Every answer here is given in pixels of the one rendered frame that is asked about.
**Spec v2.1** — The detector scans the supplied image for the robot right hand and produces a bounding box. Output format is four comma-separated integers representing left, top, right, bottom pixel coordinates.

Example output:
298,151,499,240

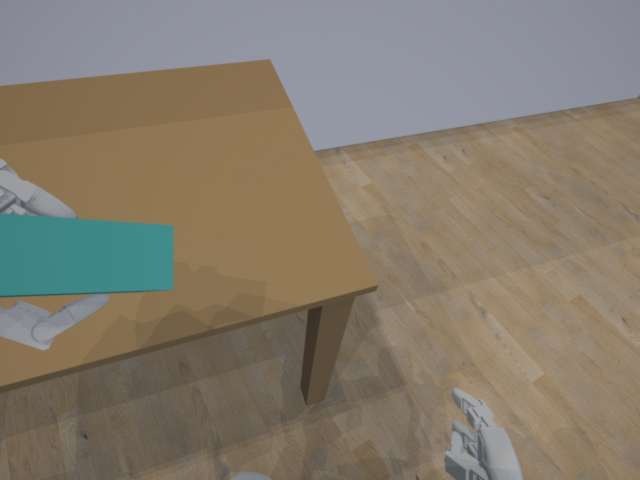
445,388,523,480

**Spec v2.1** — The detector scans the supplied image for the sponge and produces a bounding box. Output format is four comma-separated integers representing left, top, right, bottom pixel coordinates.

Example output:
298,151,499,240
0,213,174,297

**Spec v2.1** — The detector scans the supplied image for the robot left hand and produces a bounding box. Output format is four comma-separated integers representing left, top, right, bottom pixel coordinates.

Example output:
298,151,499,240
0,159,110,350

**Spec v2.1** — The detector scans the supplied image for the table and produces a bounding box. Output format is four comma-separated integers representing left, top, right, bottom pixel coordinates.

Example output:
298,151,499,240
0,59,378,406

